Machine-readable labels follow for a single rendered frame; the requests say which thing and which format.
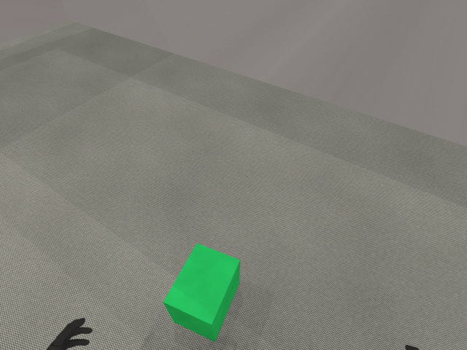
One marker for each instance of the robot left hand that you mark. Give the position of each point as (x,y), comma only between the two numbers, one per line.
(63,342)

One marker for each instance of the carton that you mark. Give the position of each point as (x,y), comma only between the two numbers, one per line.
(203,291)

